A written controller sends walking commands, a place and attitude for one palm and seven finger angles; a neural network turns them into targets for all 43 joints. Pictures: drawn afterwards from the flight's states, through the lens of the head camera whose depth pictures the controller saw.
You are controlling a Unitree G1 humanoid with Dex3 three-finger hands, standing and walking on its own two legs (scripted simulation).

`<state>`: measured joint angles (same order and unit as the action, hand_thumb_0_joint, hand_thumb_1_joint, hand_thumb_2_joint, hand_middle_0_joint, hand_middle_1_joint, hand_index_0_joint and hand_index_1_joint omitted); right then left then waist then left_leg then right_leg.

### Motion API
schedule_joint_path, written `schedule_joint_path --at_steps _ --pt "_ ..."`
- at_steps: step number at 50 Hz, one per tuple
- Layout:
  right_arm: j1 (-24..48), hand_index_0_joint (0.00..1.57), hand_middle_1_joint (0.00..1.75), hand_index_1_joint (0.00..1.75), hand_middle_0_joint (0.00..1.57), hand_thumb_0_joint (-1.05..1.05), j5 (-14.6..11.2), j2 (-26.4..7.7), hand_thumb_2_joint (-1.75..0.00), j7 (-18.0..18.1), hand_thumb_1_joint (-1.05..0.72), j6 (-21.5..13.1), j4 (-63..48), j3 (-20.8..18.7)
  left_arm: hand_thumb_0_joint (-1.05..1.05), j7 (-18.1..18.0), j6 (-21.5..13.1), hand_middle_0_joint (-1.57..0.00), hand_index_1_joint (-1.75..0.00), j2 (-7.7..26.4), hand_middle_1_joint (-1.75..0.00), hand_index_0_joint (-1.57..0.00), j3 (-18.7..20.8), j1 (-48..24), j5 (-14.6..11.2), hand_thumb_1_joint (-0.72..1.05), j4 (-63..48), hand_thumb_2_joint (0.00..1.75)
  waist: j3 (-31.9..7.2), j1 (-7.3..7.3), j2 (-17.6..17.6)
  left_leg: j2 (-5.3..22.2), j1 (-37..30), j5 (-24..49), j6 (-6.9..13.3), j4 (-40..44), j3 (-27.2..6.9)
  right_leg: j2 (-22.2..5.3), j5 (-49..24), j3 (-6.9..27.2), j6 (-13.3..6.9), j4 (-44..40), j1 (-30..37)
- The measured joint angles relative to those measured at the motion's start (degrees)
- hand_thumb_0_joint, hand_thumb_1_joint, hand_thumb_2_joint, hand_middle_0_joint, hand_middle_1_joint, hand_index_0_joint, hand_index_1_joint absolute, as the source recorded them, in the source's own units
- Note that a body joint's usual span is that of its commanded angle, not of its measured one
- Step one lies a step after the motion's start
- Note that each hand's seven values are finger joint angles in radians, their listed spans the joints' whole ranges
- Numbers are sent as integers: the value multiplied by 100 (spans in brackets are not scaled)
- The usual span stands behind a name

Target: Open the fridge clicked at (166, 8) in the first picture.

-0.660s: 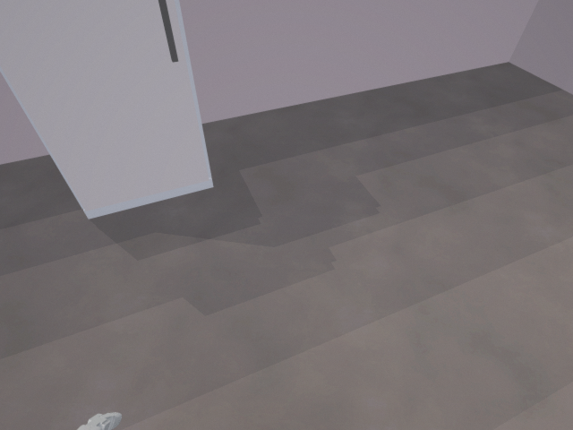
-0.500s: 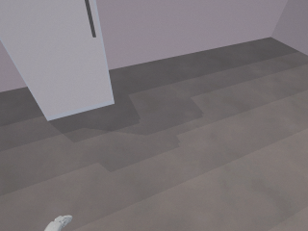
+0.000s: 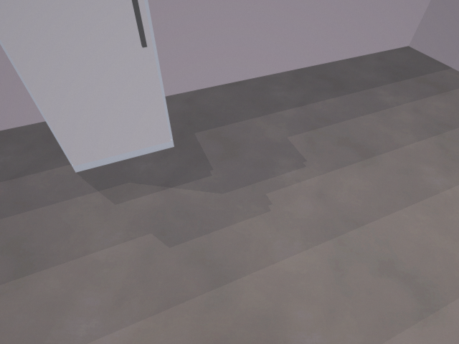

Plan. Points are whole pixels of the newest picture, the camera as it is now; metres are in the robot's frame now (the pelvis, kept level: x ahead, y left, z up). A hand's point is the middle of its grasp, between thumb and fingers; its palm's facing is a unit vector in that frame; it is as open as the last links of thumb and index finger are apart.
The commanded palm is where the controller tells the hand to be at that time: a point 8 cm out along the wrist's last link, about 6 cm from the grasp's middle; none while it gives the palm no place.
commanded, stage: stand and wait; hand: right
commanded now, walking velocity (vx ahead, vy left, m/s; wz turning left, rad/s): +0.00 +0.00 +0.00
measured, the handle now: out of the picture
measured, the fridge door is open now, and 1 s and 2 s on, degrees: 0 0 0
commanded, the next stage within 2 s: look at it before walking up in 0.18 s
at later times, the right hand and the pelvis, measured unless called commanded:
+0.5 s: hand out of the picture +0.08 -0.24 -0.15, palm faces -0.04 +0.94 -0.33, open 7.4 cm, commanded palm none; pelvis +0.00 +0.00 +0.00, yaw +0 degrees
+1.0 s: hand out of the picture +0.08 -0.24 -0.16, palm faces -0.04 +0.95 -0.32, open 7.4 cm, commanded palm none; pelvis +0.02 +0.00 +0.00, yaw +2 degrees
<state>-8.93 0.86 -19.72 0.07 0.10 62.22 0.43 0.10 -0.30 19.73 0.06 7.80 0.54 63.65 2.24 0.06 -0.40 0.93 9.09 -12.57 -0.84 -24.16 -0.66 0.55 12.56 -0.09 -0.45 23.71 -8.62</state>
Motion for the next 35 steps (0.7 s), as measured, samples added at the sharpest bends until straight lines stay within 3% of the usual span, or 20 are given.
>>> schedule_joint_path --at_steps 35 --pt "138 21 30 30 21 1 14 27 -89 -9 -90 -43 2 14 0 10 -34 -21 -30 -29 -30 -21 -20 -184 -6 90 13 90 -21 -8 -1 -45 -52 59 34 168 -17 -47 -58 -17 41 -190 75"
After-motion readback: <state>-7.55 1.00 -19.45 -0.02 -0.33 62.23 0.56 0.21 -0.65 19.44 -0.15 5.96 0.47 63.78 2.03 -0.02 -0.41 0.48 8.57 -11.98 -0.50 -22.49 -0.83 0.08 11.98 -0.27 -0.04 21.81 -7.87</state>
